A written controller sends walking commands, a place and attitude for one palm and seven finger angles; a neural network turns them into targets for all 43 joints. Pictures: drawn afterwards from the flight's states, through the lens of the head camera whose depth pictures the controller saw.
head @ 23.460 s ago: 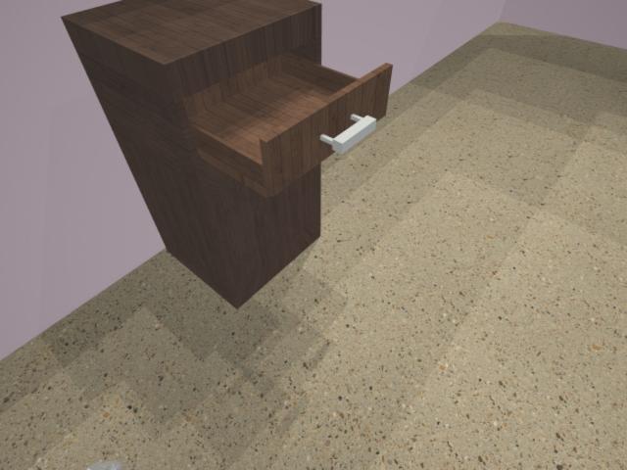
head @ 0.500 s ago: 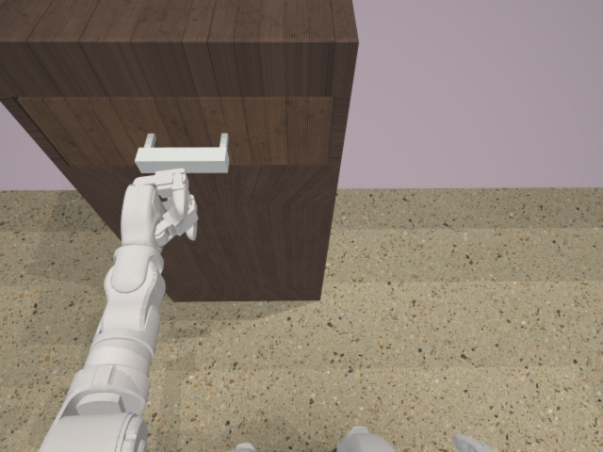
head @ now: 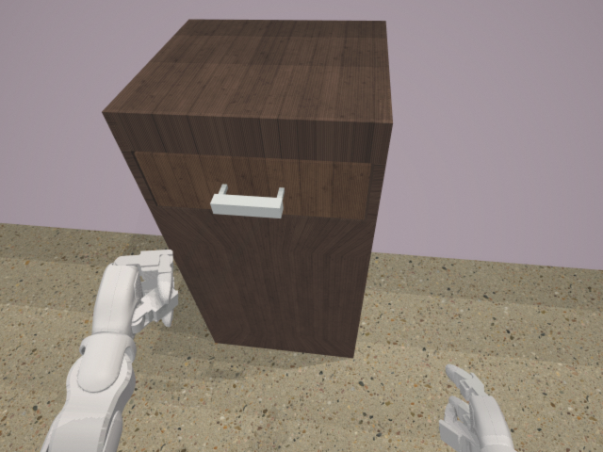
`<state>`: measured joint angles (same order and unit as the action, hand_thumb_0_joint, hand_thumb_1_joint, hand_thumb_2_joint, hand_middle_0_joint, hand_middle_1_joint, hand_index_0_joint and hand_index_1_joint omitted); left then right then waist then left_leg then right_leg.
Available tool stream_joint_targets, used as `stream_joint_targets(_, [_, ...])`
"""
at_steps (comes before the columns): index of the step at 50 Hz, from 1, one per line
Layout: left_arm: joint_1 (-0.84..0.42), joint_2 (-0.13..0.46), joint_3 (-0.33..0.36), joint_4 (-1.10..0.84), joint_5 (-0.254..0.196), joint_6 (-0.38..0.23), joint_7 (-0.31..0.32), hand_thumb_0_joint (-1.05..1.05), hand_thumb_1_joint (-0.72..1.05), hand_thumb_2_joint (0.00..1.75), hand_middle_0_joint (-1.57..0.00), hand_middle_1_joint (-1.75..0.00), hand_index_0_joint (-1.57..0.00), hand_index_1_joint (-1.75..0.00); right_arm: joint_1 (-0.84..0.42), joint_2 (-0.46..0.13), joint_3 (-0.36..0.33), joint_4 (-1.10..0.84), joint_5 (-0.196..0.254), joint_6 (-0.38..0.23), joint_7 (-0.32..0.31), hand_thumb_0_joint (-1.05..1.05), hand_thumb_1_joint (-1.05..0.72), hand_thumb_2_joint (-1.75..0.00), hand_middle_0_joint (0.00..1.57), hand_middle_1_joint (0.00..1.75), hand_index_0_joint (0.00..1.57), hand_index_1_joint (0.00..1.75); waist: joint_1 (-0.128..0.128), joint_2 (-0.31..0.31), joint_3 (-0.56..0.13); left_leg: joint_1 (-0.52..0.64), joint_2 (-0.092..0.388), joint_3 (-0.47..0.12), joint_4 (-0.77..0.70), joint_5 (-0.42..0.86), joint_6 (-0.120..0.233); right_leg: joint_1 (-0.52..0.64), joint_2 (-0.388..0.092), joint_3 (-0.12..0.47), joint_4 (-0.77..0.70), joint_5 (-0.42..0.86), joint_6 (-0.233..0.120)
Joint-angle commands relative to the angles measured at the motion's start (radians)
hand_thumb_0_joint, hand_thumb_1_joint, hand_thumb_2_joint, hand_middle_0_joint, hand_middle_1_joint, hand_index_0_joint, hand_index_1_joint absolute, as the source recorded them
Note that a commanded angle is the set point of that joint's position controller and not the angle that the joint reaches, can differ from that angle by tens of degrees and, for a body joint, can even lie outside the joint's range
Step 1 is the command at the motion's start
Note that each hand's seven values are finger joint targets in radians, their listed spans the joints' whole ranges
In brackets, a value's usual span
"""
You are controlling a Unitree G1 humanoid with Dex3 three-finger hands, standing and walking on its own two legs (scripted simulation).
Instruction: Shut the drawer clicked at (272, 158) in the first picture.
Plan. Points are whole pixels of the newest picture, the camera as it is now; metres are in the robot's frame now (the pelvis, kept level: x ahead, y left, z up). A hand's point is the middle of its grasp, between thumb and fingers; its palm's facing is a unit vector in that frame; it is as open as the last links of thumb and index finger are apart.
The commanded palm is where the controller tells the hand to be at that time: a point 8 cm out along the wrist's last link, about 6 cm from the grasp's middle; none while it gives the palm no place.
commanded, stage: draw the hand back to the body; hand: left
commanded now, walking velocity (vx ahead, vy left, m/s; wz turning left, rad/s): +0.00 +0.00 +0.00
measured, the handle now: (249, 198) +0.55 +0.15 +0.00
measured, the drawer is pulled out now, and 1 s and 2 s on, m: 0.00 0.00 0.00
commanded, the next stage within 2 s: step back with the hand held close in 0.68 s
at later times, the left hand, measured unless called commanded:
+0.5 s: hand (59, 337) +0.19 +0.24 +0.17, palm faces +0.38 -0.83 -0.41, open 3.2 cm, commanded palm +0.13 +0.29 +0.18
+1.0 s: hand (50, 329) +0.19 +0.25 +0.17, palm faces +0.36 -0.80 -0.47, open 3.2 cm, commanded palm +0.12 +0.29 +0.18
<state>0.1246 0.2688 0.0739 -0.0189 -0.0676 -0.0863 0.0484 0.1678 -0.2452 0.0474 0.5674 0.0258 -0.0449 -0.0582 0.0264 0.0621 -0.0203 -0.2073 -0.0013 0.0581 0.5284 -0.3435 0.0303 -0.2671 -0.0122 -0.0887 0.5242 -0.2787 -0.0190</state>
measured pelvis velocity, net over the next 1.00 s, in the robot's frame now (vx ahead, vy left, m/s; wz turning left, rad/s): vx -0.01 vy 0.01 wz -0.03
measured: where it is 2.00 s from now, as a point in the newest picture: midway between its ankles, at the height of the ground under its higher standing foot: outside the picture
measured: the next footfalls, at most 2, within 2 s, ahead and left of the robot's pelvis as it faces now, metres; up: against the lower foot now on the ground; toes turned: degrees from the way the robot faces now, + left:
none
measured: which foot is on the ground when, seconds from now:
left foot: down 0.00-1.00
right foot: down 0.00-1.00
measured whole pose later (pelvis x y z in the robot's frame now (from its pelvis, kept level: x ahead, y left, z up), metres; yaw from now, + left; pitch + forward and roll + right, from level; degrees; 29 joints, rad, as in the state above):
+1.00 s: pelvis -0.01 +0.01 +0.01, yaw -1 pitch +0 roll -1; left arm 0.55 0.35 0.36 -0.47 -0.05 -0.20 0.12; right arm 0.18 -0.24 0.01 0.59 -0.01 -0.07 -0.05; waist 0.01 0.07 0.02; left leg -0.15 -0.01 0.09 0.44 -0.29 0.05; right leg -0.21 -0.01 -0.06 0.41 -0.19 0.00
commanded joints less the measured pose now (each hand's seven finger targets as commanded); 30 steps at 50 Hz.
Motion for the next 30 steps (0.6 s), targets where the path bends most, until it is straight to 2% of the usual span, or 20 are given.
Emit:
stream_joint_targets(1, [-0.168, 0.140, 0.084, -0.329, 0.018, -0.045, 0.054, 0.00, 0.90, 0.90, -1.40, -1.60, -1.40, -1.60, -0.091, -0.087, -0.031, -0.133, -0.007, -0.043, -0.014, 0.00, -0.90, -0.90, 0.20, 0.30, 0.20, 0.30, -0.007, -0.009, -0.140, 0.096, 0.021, -0.049, -0.139, 0.307, 0.002, 0.170, -0.012, 0.063, -0.115, 0.250, -0.011])
stream_joint_targets(5, [-0.069, 0.143, 0.105, -0.375, 0.022, -0.037, 0.063, 0.00, 0.90, 0.90, -1.40, -1.60, -1.40, -1.60, -0.103, -0.085, -0.032, -0.122, -0.015, -0.049, -0.011, 0.00, -0.90, -0.90, 0.20, 0.30, 0.20, 0.30, 0.001, -0.017, -0.095, 0.124, 0.025, -0.051, -0.167, 0.337, -0.001, 0.191, -0.007, 0.059, -0.143, 0.260, -0.012])
stream_joint_targets(7, [-0.006, 0.162, 0.135, -0.404, 0.021, -0.034, 0.064, 0.00, 0.90, 0.90, -1.40, -1.60, -1.40, -1.60, -0.107, -0.090, -0.034, -0.119, -0.020, -0.052, -0.008, 0.00, -0.90, -0.90, 0.20, 0.30, 0.20, 0.30, 0.012, -0.032, -0.078, 0.119, 0.027, -0.057, -0.173, 0.358, -0.003, 0.210, -0.003, 0.058, -0.150, 0.268, -0.014])
stream_joint_targets(8, [0.018, 0.155, 0.140, -0.416, 0.020, -0.035, 0.062, 0.00, 0.90, 0.90, -1.40, -1.60, -1.40, -1.60, -0.108, -0.086, -0.035, -0.122, -0.020, -0.052, -0.006, 0.00, -0.90, -0.90, 0.20, 0.30, 0.20, 0.30, 0.011, -0.039, -0.075, 0.125, 0.028, -0.055, -0.179, 0.353, -0.004, 0.212, -0.005, 0.059, -0.153, 0.265, -0.012])
stream_joint_targets(10, [0.047, 0.165, 0.161, -0.464, 0.022, -0.039, 0.065, 0.00, 0.90, 0.90, -1.40, -1.60, -1.40, -1.60, -0.110, -0.084, -0.038, -0.122, -0.023, -0.056, -0.003, 0.00, -0.90, -0.90, 0.20, 0.30, 0.20, 0.30, 0.012, -0.015, -0.068, 0.128, 0.028, -0.056, -0.181, 0.357, -0.006, 0.217, -0.005, 0.058, -0.156, 0.266, -0.014])
stream_joint_targets(13, [0.131, 0.185, 0.204, -0.506, 0.016, -0.044, 0.065, 0.00, 0.90, 0.90, -1.40, -1.60, -1.40, -1.60, -0.110, -0.085, -0.044, -0.124, -0.025, -0.062, 0.001, 0.00, -0.90, -0.90, 0.20, 0.30, 0.20, 0.30, 0.022, -0.041, -0.063, 0.120, 0.031, -0.060, -0.180, 0.365, -0.005, 0.229, -0.005, 0.060, -0.157, 0.271, -0.012])
stream_joint_targets(17, [0.217, 0.210, 0.254, -0.575, 0.013, -0.056, 0.069, 0.00, 0.90, 0.90, -1.40, -1.60, -1.40, -1.60, -0.110, -0.088, -0.051, -0.121, -0.025, -0.077, 0.005, 0.00, -0.90, -0.90, 0.20, 0.30, 0.20, 0.30, 0.029, -0.010, -0.042, 0.105, 0.034, -0.066, -0.177, 0.353, -0.008, 0.223, -0.005, 0.064, -0.158, 0.253, -0.014])
stream_joint_targets(18, [0.234, 0.213, 0.264, -0.606, 0.012, -0.061, 0.071, 0.00, 0.90, 0.90, -1.40, -1.60, -1.40, -1.60, -0.104, -0.085, -0.053, -0.122, -0.023, -0.083, 0.005, 0.00, -0.90, -0.90, 0.20, 0.30, 0.20, 0.30, 0.028, -0.006, -0.061, 0.110, 0.035, -0.067, -0.174, 0.365, -0.009, 0.229, -0.007, 0.064, -0.151, 0.261, -0.013])
stream_joint_targets(20, [0.284, 0.217, 0.283, -0.615, 0.010, -0.063, 0.074, 0.00, 0.90, 0.90, -1.40, -1.60, -1.40, -1.60, -0.100, -0.084, -0.057, -0.120, -0.023, -0.091, 0.004, 0.00, -0.90, -0.90, 0.20, 0.30, 0.20, 0.30, 0.031, -0.022, -0.045, 0.104, 0.037, -0.061, -0.167, 0.354, -0.006, 0.216, -0.008, 0.065, -0.152, 0.260, -0.010])
stream_joint_targets(23, [0.321, 0.229, 0.312, -0.649, 0.008, -0.074, 0.079, 0.00, 0.90, 0.90, -1.40, -1.60, -1.40, -1.60, -0.100, -0.084, -0.060, -0.118, -0.018, -0.105, 0.002, 0.00, -0.90, -0.90, 0.20, 0.30, 0.20, 0.30, 0.032, -0.007, -0.011, 0.091, 0.040, -0.064, -0.169, 0.309, -0.008, 0.192, -0.006, 0.067, -0.159, 0.215, -0.012])
stream_joint_targets(25, [0.352, 0.248, 0.347, -0.675, 0.007, -0.083, 0.086, 0.00, 0.90, 0.90, -1.40, -1.60, -1.40, -1.60, -0.098, -0.083, -0.063, -0.117, -0.017, -0.117, -0.002, 0.00, -0.90, -0.90, 0.20, 0.30, 0.20, 0.30, 0.039, 0.002, -0.013, 0.085, 0.040, -0.067, -0.170, 0.291, -0.009, 0.193, -0.006, 0.067, -0.155, 0.201, -0.014])
stream_joint_targets(28, [0.334, 0.191, 0.290, -0.628, 0.013, -0.082, 0.081, 0.00, 0.90, 0.90, -1.40, -1.60, -1.40, -1.60, -0.090, -0.087, -0.065, -0.103, -0.017, -0.125, -0.003, 0.00, -0.90, -0.90, 0.20, 0.30, 0.20, 0.30, 0.020, -0.019, 0.052, 0.073, 0.041, -0.066, -0.173, 0.255, -0.005, 0.148, -0.008, 0.066, -0.165, 0.165, -0.012])
stream_joint_targets(30, [0.321, 0.204, 0.299, -0.630, 0.016, -0.089, 0.084, 0.00, 0.90, 0.90, -1.40, -1.60, -1.40, -1.60, -0.085, -0.092, -0.071, -0.101, -0.019, -0.129, -0.007, 0.00, -0.90, -0.90, 0.20, 0.30, 0.20, 0.30, 0.023, -0.036, 0.028, 0.082, 0.040, -0.063, -0.168, 0.245, 0.002, 0.150, -0.010, 0.069, -0.166, 0.156, -0.010])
